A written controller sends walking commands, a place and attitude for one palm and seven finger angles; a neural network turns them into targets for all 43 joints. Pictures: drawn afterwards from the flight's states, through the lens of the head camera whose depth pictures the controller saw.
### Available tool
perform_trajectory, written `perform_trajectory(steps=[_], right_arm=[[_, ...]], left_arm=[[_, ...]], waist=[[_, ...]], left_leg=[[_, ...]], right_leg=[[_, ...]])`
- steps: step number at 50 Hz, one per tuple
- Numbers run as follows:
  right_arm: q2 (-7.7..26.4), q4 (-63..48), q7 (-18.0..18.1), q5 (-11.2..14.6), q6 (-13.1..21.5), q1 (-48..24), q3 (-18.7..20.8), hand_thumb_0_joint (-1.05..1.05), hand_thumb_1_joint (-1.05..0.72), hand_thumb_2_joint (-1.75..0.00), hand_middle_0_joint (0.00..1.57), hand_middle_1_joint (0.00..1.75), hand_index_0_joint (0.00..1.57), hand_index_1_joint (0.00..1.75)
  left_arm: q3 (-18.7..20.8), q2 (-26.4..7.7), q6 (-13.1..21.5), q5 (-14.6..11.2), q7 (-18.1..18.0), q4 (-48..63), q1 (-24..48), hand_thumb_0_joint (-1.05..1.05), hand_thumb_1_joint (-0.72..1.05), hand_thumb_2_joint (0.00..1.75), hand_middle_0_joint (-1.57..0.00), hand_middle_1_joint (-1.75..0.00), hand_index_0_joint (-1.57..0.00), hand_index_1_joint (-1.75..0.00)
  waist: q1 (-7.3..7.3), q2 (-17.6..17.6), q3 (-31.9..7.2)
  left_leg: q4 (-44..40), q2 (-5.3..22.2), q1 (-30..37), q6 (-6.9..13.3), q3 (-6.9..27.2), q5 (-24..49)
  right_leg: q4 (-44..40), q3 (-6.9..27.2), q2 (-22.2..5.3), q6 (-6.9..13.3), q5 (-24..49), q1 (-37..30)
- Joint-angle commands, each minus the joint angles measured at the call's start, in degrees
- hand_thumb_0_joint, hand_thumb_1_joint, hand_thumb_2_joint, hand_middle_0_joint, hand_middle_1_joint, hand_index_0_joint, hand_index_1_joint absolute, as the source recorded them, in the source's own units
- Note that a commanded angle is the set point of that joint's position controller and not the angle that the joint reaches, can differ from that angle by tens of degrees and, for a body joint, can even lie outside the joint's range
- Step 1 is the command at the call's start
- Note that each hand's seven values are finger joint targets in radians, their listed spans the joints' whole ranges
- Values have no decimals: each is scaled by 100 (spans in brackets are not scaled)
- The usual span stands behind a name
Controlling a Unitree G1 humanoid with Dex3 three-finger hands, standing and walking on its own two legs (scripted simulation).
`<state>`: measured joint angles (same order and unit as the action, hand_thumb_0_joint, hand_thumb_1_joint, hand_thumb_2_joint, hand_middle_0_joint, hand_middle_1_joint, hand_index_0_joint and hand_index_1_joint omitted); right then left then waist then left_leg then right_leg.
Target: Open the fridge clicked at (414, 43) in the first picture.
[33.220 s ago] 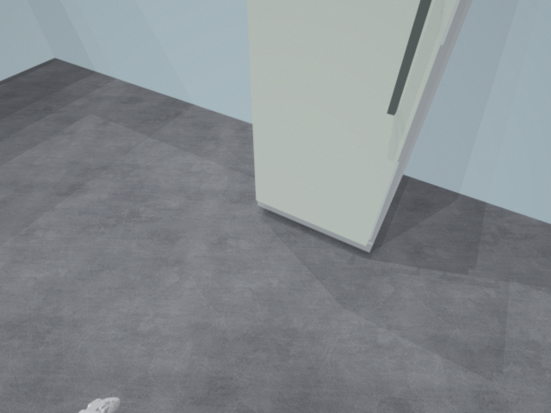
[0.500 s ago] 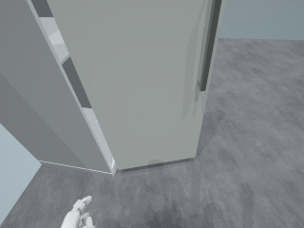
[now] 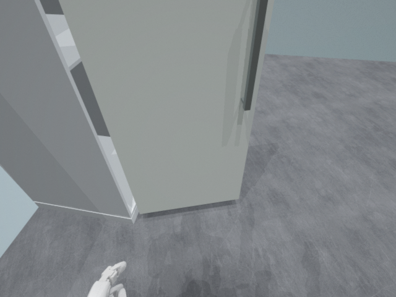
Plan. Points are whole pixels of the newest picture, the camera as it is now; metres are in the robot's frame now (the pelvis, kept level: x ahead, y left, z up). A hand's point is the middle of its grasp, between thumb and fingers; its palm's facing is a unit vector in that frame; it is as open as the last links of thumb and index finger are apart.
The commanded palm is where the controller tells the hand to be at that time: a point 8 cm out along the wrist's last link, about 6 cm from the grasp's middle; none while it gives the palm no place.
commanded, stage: stop stepping back and stand still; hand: right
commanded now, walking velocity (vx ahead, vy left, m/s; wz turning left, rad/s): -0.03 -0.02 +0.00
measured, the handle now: (252, 48) +0.74 -0.10 +0.19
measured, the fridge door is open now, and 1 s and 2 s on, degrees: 70 70 70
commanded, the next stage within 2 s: let the arm hang, fingers relaxed in 0.76 s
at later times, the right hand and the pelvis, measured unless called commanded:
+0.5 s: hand out of the picture +0.24 -0.30 +0.19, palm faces +0.46 +0.73 -0.50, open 7.4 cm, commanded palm +0.19 -0.32 +0.19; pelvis +0.05 -0.02 +0.01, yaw -1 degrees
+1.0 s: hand (358, 243) +0.25 -0.29 +0.00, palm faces +0.15 +0.86 -0.48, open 7.4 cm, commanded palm none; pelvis +0.05 -0.03 +0.00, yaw -2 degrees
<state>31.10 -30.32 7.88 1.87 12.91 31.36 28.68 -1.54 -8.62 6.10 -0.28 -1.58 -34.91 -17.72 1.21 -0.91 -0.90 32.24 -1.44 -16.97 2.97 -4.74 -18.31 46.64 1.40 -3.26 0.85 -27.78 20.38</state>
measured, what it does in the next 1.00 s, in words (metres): steps on the spot: left foot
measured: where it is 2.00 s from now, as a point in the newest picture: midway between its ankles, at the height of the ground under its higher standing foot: outside the picture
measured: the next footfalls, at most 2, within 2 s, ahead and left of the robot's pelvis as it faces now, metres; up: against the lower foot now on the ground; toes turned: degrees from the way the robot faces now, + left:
left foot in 0.36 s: +0.09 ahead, +0.09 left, +0.00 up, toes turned +1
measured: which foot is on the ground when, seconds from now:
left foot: down 0.00-0.18, up 0.20-0.34, down 0.36-1.00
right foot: down 0.00-1.00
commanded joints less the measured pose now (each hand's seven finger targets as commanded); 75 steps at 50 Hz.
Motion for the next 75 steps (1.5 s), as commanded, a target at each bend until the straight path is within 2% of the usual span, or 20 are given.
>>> perform_trajectory(steps=[1,4,7,8,9,11,14,16,19,20,27,32,42,43,47,51,58,62,69,75], right_arm=[[583,-225,82,87,83,-869,490,0,-90,-90,20,30,20,30],[117,-495,37,51,28,-1234,-100,0,-90,-90,20,30,20,30],[124,-1177,122,-43,192,-1989,-379,0,-90,-90,20,30,20,30],[175,-1636,179,-49,306,-2107,-342,0,-90,-90,20,30,20,30],[383,-1988,271,-125,385,-2131,-221,0,-90,-90,20,30,20,30],[544,-1721,261,-153,395,-1678,116,0,-90,-90,20,30,20,30],[603,-1544,266,-172,297,-604,462,0,-90,-90,20,30,20,30],[447,-1125,237,-163,325,-86,469,0,-90,-90,20,30,20,30],[334,-96,137,-32,276,75,448,0,-90,-90,20,30,20,30],[396,-171,145,42,270,-417,442,0,-90,-90,20,30,20,30],[182,-434,128,-12,200,-597,9,0,-90,-90,20,30,20,30],[373,-1305,199,-58,264,-609,79,0,-90,-90,20,30,20,30],[310,-515,196,133,240,147,418,0,-90,-90,20,30,20,30],[-561,3489,-651,-393,-626,-537,-2267,0,-90,-90,20,30,20,30],[-849,4217,-841,-388,-1172,-1049,-2249,0,-90,-90,20,30,20,30],[-640,5445,-805,-390,-1189,-1705,-2412,0,-90,-90,20,30,20,30],[-837,7362,-716,-288,-1265,-1772,-2673,0,-90,-90,20,30,20,30],[-984,8048,-697,-266,-1247,-1620,-2645,0,-90,-90,20,30,20,30],[-1056,8724,-704,-253,-1231,-1645,-2721,0,-90,-90,20,30,20,30],[-1148,9021,-670,-240,-1187,-1616,-2754,0,-90,-90,20,30,20,30]], left_arm=[[448,-960,248,4,-136,677,893,0,90,90,-20,-30,-20,-30],[370,-874,203,42,-223,618,1077,0,90,90,-20,-30,-20,-30],[326,-1002,386,89,-369,558,978,0,90,90,-20,-30,-20,-30],[372,-1157,491,105,-363,646,988,0,90,90,-20,-30,-20,-30],[361,-1097,590,70,-344,696,945,0,90,90,-20,-30,-20,-30],[403,-901,767,64,-235,526,901,0,90,90,-20,-30,-20,-30],[377,-913,760,37,-111,561,905,0,90,90,-20,-30,-20,-30],[385,-939,686,-7,-75,631,834,0,90,90,-20,-30,-20,-30],[457,-912,512,-18,-98,701,763,0,90,90,-20,-30,-20,-30],[421,-898,494,-46,-98,679,798,0,90,90,-20,-30,-20,-30],[378,-1010,379,-51,-283,694,1061,0,90,90,-20,-30,-20,-30],[376,-974,374,-42,-278,782,1056,0,90,90,-20,-30,-20,-30],[411,-959,168,-80,-272,848,1036,0,90,90,-20,-30,-20,-30],[648,-1998,431,-108,240,-293,1413,0,90,90,-20,-30,-20,-30],[549,-1668,-173,78,206,-330,978,0,90,90,-20,-30,-20,-30],[467,-1661,-350,195,178,-509,884,0,90,90,-20,-30,-20,-30],[245,-1278,-536,206,118,-1226,795,0,90,90,-20,-30,-20,-30],[254,-1105,-578,200,63,-1589,473,0,90,90,-20,-30,-20,-30],[310,-1083,-625,160,41,-1995,26,0,90,90,-20,-30,-20,-30],[298,-1029,-555,147,23,-2274,-59,0,90,90,-20,-30,-20,-30]], waist=[[-33,-1329,-187],[21,-1244,335],[67,711,171],[-30,2152,96],[-98,2791,171],[-157,1668,123],[-252,1886,53],[-219,1291,-82],[-2,-640,-57],[38,-797,-162],[-130,363,-581],[-192,793,-844],[-94,207,-666],[192,309,-241],[-62,-295,-247],[-6,-1188,-283],[-108,838,-76],[-103,1314,-115],[-69,223,327],[-74,-32,172]], left_leg=[[-1946,2020,716,1129,3175,-725],[-1784,1531,-1371,678,1638,-2140],[-269,828,-1318,255,851,-1658],[867,345,-1591,-18,600,-1356],[1935,76,-1629,-200,308,-1311],[2352,197,-867,-251,645,-794],[577,218,297,-322,342,-560],[-669,86,1167,-315,191,131],[-1603,1274,955,283,2094,936],[-1623,1592,761,460,2286,1066],[-430,507,679,-251,732,2062],[-279,460,967,-211,585,2663],[-838,709,1019,-101,1119,2460],[-13,1211,227,-2,629,2918],[-142,775,-142,-97,558,414],[-432,971,37,121,990,1006],[-840,723,457,-10,984,351],[-1128,713,739,39,904,190],[-1460,685,496,17,858,-124],[-1304,695,619,-32,782,557]], right_leg=[[2132,96,75,1,-104,1656],[-35,-142,-226,108,144,-456],[-2143,-343,124,119,550,-1528],[-3028,1167,-701,411,-148,-1639],[-3693,2427,-1548,707,-119,-1336],[-3745,2086,-1371,868,-25,-468],[-3238,945,-961,652,591,-72],[-2594,463,-608,388,838,215],[-1160,-190,99,11,896,441],[-1075,-217,167,-58,880,240],[-2422,378,-450,184,3466,-1192],[-2219,206,-373,98,4253,-1315],[-2142,48,-148,3,2621,-733],[-1139,77,-266,2,3069,-377],[-1805,586,-482,251,1811,156],[-1606,474,-114,223,2219,-176],[-2376,428,-63,160,1654,-343],[-2535,429,-85,140,1153,-286],[-2777,474,-166,164,866,-327],[-2836,434,-238,188,1578,-669]])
